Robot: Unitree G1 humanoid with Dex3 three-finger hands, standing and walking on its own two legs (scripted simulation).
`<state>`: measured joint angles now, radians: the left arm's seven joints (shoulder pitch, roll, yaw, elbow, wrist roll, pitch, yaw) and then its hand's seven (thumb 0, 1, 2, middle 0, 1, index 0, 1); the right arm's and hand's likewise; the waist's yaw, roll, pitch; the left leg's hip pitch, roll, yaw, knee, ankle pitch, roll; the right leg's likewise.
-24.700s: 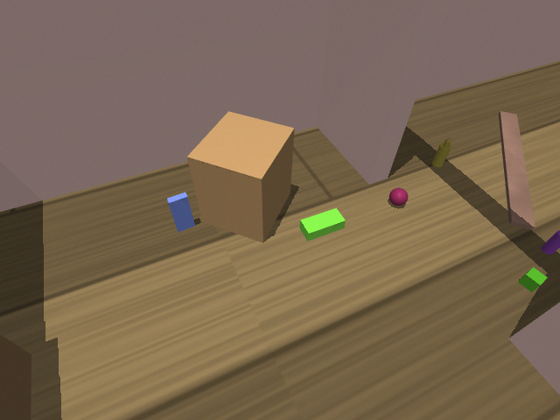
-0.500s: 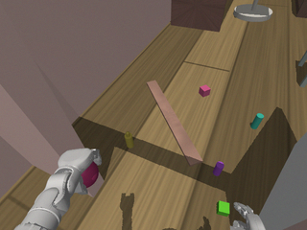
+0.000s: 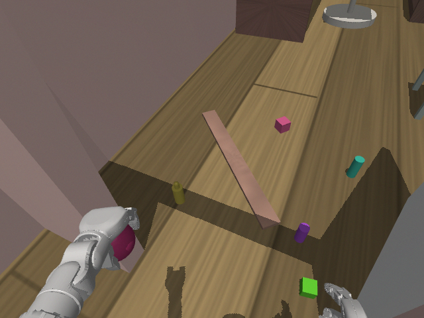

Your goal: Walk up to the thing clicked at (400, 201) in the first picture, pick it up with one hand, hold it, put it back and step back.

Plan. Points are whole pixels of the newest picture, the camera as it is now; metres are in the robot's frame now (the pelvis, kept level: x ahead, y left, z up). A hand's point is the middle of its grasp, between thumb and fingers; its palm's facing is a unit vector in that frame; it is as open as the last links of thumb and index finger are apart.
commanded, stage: crouch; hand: left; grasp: from above
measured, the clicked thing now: (114, 240) +0.30 +0.23 -0.06
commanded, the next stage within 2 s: lower in 1.88 s
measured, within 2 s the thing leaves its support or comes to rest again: neither
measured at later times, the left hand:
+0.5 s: hand (132, 256) +0.33 +0.24 -0.22, palm faces -0.40 +0.02 -0.91, open 10.3 cm
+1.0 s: hand (147, 271) +0.37 +0.25 -0.45, palm faces -0.44 -0.01 -0.90, open 10.3 cm
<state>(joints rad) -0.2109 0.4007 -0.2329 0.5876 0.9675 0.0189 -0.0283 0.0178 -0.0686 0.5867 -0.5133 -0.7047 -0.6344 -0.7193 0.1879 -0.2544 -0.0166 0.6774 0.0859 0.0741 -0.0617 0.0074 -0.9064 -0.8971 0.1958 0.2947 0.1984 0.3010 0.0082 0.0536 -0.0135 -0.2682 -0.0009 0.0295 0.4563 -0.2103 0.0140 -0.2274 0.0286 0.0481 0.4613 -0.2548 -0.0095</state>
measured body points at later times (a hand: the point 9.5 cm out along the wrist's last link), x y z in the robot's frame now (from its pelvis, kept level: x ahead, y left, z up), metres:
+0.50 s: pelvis -0.05 +0.01 -0.12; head +0.06 +0.02 +0.31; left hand +0.35 +0.23 -0.17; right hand +0.04 -0.29 -0.23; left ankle +0.02 +0.11 -0.74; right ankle -0.01 -0.11 -0.74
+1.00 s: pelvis -0.08 +0.01 -0.31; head +0.13 +0.04 +0.09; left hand +0.39 +0.25 -0.40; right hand -0.03 -0.26 -0.43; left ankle +0.02 +0.11 -0.74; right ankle -0.01 -0.11 -0.74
